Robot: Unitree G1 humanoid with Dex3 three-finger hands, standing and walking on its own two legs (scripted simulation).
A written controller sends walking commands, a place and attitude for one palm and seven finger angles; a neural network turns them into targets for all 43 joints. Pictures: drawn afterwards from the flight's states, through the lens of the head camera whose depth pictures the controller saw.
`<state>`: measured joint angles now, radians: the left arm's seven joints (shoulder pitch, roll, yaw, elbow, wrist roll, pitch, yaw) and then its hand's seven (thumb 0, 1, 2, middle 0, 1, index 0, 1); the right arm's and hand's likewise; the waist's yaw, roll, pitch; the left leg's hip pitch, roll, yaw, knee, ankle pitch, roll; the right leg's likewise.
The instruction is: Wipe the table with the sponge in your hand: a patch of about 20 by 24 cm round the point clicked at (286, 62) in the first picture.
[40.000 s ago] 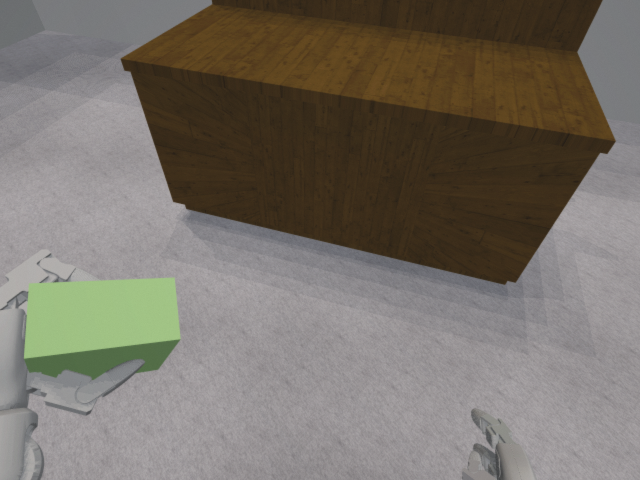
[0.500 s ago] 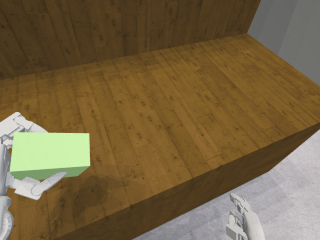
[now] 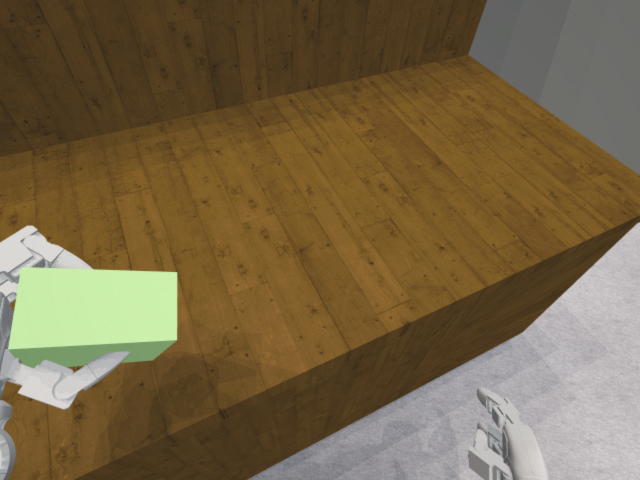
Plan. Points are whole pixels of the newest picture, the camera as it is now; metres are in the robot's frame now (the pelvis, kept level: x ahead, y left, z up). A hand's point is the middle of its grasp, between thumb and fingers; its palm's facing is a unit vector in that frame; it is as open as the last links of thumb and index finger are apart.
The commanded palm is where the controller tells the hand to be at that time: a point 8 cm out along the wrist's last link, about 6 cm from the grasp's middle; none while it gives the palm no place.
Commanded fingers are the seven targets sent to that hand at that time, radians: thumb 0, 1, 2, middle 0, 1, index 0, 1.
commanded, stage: shuffle to correct the standing spot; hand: left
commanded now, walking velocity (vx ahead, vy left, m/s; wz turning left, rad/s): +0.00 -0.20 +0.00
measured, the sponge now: (120, 321) +0.23 +0.21 +0.14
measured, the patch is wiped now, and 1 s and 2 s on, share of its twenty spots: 0.00 0.00 0.00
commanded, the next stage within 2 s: none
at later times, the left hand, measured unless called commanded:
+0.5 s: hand (71, 323) +0.21 +0.24 +0.16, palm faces +0.30 -0.86 -0.42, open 9.8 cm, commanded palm +0.16 +0.27 +0.18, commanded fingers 0.00 0.10 1.30 -1.20 -1.60 -1.20 -1.60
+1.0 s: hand (72, 323) +0.21 +0.24 +0.16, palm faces +0.31 -0.85 -0.42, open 9.8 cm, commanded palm +0.15 +0.28 +0.18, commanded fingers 0.00 0.10 1.30 -1.20 -1.60 -1.20 -1.60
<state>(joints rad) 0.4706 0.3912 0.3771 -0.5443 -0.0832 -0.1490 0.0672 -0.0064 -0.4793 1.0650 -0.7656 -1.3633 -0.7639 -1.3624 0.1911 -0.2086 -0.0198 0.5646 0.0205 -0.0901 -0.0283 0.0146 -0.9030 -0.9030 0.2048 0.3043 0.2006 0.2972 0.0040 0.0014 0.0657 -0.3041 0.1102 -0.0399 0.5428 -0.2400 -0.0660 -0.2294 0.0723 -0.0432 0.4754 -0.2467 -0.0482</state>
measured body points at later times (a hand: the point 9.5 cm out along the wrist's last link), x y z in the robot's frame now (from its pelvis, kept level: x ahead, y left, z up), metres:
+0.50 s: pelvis +0.00 -0.01 +0.00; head +0.03 +0.01 +0.45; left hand +0.19 +0.28 +0.19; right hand +0.17 -0.23 -0.08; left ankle +0.03 +0.17 -0.73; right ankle +0.00 -0.09 -0.73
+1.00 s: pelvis +0.00 -0.01 +0.00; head +0.03 +0.01 +0.44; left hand +0.19 +0.28 +0.19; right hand +0.17 -0.23 -0.08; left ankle +0.03 +0.17 -0.73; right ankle +0.00 -0.09 -0.73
